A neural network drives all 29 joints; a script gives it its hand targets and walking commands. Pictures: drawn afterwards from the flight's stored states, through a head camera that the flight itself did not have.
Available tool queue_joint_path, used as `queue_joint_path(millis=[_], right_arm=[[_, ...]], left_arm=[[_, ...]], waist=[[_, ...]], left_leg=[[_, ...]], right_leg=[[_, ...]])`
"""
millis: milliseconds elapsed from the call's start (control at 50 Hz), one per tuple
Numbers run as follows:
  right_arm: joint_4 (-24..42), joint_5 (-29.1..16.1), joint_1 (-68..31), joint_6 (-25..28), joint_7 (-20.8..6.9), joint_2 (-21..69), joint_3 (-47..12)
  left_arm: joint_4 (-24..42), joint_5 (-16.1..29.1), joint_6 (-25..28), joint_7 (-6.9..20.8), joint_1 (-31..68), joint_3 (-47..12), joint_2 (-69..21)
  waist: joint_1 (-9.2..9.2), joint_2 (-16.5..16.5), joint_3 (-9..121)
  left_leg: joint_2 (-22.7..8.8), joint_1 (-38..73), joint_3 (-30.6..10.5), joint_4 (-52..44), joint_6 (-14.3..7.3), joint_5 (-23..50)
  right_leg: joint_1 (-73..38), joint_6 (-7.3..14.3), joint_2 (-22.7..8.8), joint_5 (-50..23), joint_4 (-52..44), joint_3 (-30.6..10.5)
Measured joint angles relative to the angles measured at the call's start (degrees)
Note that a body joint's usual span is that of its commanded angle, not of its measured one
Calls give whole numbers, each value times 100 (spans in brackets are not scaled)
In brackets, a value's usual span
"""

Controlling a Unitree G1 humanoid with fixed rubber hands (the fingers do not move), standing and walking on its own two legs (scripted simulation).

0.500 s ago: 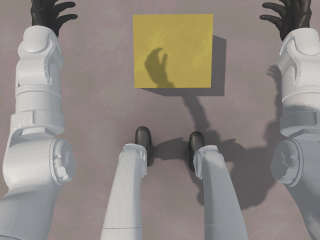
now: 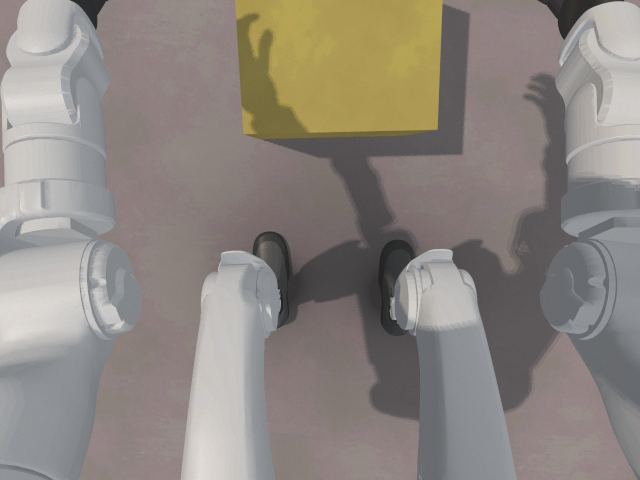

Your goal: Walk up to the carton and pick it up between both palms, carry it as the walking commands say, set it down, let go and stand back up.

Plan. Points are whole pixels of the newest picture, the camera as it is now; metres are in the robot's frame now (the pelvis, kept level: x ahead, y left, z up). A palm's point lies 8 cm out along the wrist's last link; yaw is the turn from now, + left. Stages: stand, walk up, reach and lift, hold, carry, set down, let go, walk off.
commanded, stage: reach and lift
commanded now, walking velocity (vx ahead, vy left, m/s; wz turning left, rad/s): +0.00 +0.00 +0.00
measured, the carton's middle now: (335, 54) +0.57 +0.00 -0.45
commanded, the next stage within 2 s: none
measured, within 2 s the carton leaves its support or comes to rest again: neither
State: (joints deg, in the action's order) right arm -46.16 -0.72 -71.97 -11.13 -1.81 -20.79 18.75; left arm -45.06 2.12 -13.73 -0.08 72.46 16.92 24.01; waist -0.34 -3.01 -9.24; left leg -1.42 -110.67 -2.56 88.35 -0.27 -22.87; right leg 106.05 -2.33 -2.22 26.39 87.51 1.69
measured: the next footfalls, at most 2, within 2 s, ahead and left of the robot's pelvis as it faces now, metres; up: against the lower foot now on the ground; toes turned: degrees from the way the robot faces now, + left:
none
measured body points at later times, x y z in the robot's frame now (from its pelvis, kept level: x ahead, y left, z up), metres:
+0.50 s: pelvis -0.02 -0.01 -0.12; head +0.35 +0.01 +0.11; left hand +0.55 +0.25 -0.28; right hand +0.55 -0.20 -0.28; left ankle +0.11 +0.12 -0.51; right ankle +0.10 -0.14 -0.51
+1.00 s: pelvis -0.01 -0.01 -0.18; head +0.38 +0.01 +0.02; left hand +0.54 +0.24 -0.38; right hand +0.56 -0.20 -0.38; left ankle +0.11 +0.12 -0.51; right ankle +0.10 -0.14 -0.51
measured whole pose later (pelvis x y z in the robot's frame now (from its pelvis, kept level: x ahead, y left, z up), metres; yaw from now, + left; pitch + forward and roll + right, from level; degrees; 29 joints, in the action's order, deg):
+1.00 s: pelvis -0.01 -0.01 -0.18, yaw -1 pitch +35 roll -4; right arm -61.5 -5.4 -87.9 -7.0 3.5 -24.7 12.0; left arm -60.8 12.5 -5.3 -3.6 85.0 6.3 30.1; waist -1.4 -2.4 -29.9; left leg -1.5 -131.3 -3.9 126.5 -0.3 -29.9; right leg 126.3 -2.7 -0.8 35.1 126.9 0.1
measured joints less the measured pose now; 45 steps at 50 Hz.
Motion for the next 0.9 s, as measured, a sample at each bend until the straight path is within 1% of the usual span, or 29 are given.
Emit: queue_joint_path(millis=[160,240,340,400,460,520,580,700,760,900], right_arm=[[1,-7,-569,-72,241,-95,1],[18,-194,-1020,-86,440,-237,-86],[24,-433,-957,-228,644,-244,-350],[-7,-435,-972,-230,658,-244,-383],[-340,-436,-1088,-220,639,-244,-383],[-637,-436,-1120,-147,563,-244,-383],[-791,-435,-1123,-54,529,-245,-383],[-868,-435,-1137,144,528,-245,-393],[-1140,-435,-1260,173,528,-299,-484],[-1483,-435,-1538,353,528,-365,-583]], left_arm=[[2,497,-64,-276,538,-351,288],[3,837,-61,-405,1010,-572,570],[0,1170,-145,-475,1035,-858,620],[-197,1175,-47,-449,1083,-941,622],[-706,1029,69,-379,1190,-942,621],[-991,860,196,-341,1200,-943,559],[-1080,811,320,-338,1202,-946,463],[-1195,810,506,-383,1221,-968,413],[-1327,818,564,-383,1223,-969,435],[-1573,877,730,-326,1243,-1030,488]], waist=[[-40,0,-1252],[-57,0,-2123],[-115,1,-2110],[-108,1,-2082],[-72,1,-2065],[-64,1,-2065],[-85,1,-2066],[-117,25,-2065],[-112,38,-2064],[-103,66,-2064]], left_leg=[[0,-99,-26,977,0,-251],[0,-19,-20,1432,0,-338],[0,-376,-61,2067,0,-475],[0,-485,-83,2377,0,-556],[0,-611,-99,2605,0,-598],[0,-783,-113,2775,0,-608],[0,-1004,-124,2932,0,-607],[1,-1430,-129,3260,0,-617],[1,-1608,-130,3403,0,-629],[1,-1993,-154,3675,0,-646]], right_leg=[[101,-3,15,296,1023,-38],[41,-3,23,412,1523,-77],[380,-3,42,579,2167,-81],[466,-3,53,665,2463,-82],[570,-4,63,709,2673,-82],[723,-20,72,723,2829,-83],[933,-34,80,725,2981,-87],[1362,-42,96,761,3334,-111],[1546,-42,103,784,3492,-123],[1933,-42,121,813,3776,-125]])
